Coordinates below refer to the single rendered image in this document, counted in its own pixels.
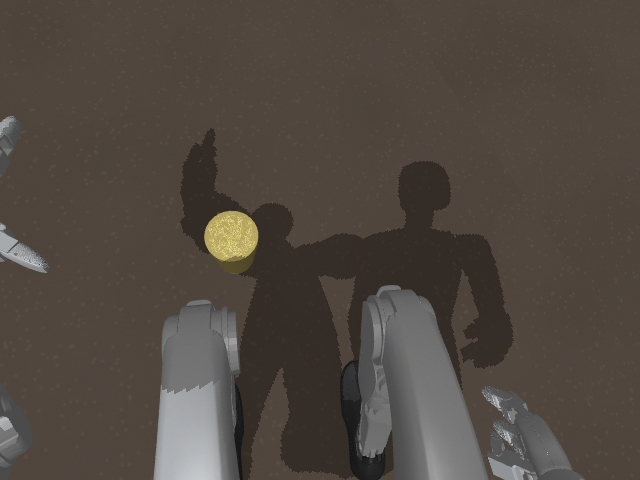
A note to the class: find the cup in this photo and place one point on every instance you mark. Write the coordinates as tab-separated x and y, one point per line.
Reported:
231	238

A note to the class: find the left robot arm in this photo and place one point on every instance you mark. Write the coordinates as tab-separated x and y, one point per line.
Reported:
15	433

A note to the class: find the right robot hand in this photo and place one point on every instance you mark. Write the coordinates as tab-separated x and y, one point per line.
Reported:
537	450

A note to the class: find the right robot foot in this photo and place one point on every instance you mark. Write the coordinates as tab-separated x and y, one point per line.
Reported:
364	468

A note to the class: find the left robot hand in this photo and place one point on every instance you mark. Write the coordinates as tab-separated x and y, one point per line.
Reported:
10	248

